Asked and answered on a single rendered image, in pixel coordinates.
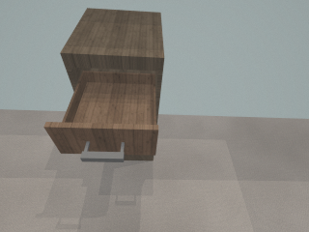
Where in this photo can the drawer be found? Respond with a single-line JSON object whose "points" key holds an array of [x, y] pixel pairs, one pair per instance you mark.
{"points": [[106, 109]]}

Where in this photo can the cabinet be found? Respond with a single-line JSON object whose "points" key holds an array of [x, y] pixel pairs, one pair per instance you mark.
{"points": [[117, 41]]}

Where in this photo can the handle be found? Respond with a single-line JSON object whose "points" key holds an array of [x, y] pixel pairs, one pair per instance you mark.
{"points": [[95, 156]]}

